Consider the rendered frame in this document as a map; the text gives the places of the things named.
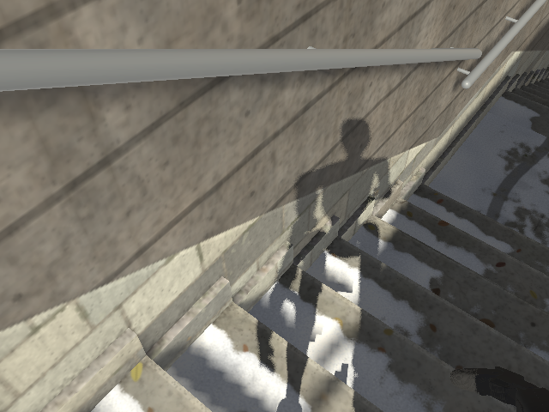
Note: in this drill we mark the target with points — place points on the stairs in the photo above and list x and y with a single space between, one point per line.
538 92
376 324

